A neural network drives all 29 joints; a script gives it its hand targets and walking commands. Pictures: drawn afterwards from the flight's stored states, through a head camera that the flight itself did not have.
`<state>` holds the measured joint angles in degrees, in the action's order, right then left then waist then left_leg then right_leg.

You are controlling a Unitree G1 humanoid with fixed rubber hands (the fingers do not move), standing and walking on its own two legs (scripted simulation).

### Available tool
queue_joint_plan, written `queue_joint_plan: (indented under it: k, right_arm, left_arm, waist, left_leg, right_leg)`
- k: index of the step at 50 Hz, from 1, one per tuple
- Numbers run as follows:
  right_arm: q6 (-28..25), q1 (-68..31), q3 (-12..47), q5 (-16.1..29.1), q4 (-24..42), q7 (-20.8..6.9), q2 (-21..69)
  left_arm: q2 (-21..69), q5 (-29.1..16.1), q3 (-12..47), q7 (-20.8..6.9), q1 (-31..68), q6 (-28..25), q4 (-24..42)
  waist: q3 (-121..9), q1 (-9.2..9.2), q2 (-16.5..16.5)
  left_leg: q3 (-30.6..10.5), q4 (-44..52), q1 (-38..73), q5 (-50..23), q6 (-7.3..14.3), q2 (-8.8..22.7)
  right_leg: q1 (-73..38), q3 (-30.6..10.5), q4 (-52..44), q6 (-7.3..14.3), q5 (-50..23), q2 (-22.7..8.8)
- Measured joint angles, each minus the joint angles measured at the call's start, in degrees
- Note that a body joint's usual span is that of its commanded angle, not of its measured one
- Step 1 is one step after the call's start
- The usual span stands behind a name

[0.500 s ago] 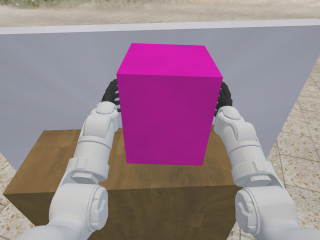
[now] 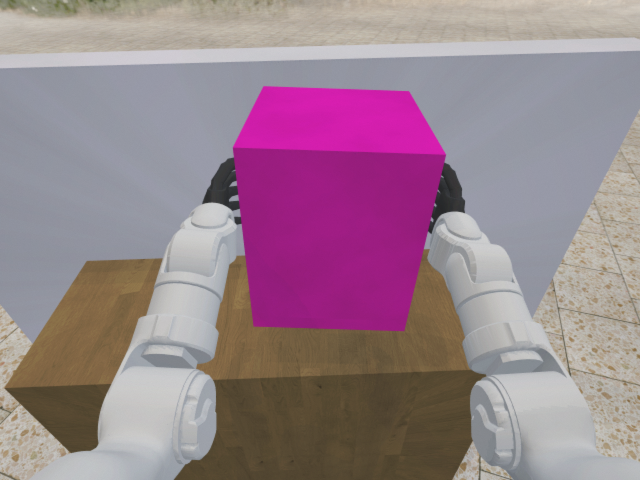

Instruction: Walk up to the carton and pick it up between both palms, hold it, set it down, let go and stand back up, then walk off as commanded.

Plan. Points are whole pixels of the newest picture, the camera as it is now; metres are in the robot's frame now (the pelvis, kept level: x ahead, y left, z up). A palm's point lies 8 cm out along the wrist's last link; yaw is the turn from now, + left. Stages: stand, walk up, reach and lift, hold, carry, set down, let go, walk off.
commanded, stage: hold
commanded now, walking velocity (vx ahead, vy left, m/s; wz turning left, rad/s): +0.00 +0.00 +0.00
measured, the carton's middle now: (332, 206) +0.42 +0.00 +0.18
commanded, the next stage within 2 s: none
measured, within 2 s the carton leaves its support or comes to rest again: neither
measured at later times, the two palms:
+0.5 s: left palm (219, 213) +0.39 +0.14 +0.20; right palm (446, 220) +0.39 -0.15 +0.18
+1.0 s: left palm (218, 213) +0.38 +0.14 +0.20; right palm (447, 220) +0.38 -0.15 +0.18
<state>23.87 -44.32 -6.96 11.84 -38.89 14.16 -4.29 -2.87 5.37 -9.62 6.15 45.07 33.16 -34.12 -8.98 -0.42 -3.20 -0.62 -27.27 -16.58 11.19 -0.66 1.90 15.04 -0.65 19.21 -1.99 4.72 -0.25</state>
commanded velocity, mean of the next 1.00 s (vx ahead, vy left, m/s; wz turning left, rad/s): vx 0.00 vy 0.00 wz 0.00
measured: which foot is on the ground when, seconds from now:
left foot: down 0.00-1.00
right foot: down 0.00-1.00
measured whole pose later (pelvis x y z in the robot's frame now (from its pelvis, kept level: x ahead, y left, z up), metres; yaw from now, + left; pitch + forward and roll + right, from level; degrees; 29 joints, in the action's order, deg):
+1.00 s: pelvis +0.00 +0.00 +0.00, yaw +0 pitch +0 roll -2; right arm 23.8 -44.3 -7.0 11.8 -38.9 14.1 -4.3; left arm -2.8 5.5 -9.7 6.1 45.1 33.2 -34.1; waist -9.0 -0.5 -3.2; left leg -0.7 -27.3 -16.5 11.2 -0.7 1.9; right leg 14.9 -0.6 19.2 -2.0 4.7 -0.2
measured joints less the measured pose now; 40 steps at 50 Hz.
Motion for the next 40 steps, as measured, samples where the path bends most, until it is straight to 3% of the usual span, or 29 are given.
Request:
queue_joint_plan:
  k: [40]
  right_arm:
    - [0.0,0.0,0.0,0.0,0.0,0.0,0.0]
  left_arm:
    - [0.1,0.1,-0.1,0.0,0.0,0.0,0.0]
  waist:
    - [0.1,-0.11,0.0]
  left_leg:
    - [-0.1,0.0,0.1,0.0,0.0,0.0]
  right_leg:
    - [-0.1,0.0,0.0,0.0,0.0,0.0]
